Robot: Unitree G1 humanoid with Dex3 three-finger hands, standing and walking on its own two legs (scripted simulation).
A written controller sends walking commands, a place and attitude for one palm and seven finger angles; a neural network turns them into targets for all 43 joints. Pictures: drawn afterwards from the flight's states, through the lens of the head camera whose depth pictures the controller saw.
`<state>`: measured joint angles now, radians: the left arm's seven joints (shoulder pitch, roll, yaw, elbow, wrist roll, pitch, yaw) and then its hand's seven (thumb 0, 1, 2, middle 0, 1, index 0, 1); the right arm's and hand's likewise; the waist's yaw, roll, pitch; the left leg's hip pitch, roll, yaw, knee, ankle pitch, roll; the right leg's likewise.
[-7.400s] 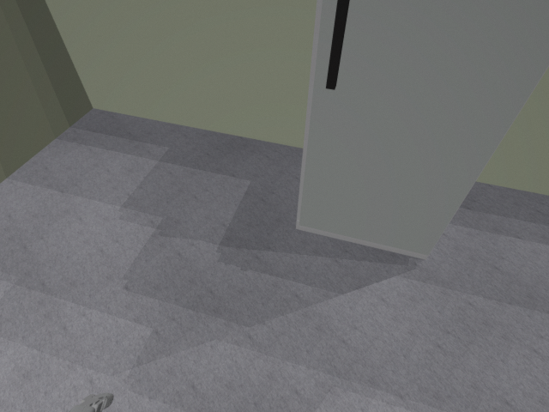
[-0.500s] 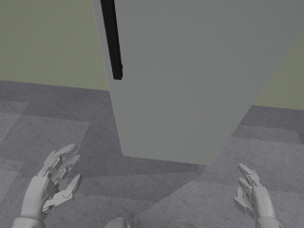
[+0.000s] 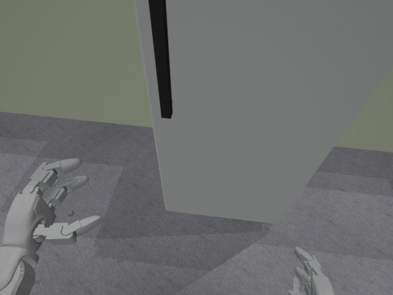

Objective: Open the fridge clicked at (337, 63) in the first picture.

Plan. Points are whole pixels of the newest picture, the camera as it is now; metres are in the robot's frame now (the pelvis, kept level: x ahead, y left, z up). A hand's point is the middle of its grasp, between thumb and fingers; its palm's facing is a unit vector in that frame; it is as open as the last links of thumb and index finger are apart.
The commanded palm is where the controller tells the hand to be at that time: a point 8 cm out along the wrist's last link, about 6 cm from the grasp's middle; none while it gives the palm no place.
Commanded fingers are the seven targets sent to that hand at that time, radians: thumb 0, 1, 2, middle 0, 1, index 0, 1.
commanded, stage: raise the hand to about handle height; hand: left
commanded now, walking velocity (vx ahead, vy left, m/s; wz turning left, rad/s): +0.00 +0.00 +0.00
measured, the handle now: (162, 27) +0.56 +0.12 +0.26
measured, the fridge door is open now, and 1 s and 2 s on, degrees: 0 0 0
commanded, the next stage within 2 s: move the hooked fingers beside the handle in 1.20 s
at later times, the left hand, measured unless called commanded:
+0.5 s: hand (52, 163) +0.27 +0.25 +0.17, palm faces +0.06 -0.99 -0.09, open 13.8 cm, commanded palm +0.24 +0.30 +0.19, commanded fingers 0.00 -0.50 0.30 -0.30 -1.20 -0.30 -1.20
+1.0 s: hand (50, 141) +0.29 +0.25 +0.20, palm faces +0.06 -1.00 -0.04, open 13.9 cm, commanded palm +0.25 +0.30 +0.22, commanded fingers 0.00 -0.50 0.30 -0.30 -1.20 -0.30 -1.20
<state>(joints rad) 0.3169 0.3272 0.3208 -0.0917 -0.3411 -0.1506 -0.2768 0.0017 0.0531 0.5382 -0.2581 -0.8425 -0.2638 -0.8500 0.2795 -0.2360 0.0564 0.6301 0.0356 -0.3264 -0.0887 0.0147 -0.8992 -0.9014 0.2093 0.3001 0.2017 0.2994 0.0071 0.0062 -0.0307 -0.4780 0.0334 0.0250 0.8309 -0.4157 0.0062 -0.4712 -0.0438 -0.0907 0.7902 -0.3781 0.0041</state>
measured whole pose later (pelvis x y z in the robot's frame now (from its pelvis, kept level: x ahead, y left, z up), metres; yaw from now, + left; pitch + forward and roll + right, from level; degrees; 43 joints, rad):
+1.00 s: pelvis +0.01 -0.02 +0.03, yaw -1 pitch -3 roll +0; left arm -0.09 0.45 0.45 0.08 -0.35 0.20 -0.40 -0.02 -0.50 0.30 -0.30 -1.20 -0.30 -1.20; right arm 0.20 -0.28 0.06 0.63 0.09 -0.20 -0.13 0.01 -0.90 -0.90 0.20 0.30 0.20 0.30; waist 0.05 0.03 0.00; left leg -0.17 0.05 0.04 0.51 -0.28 -0.02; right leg -0.18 -0.01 -0.09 0.50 -0.26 -0.02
